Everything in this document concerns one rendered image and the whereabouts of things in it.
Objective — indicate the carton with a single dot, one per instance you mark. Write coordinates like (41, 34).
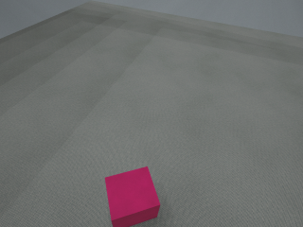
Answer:
(132, 197)

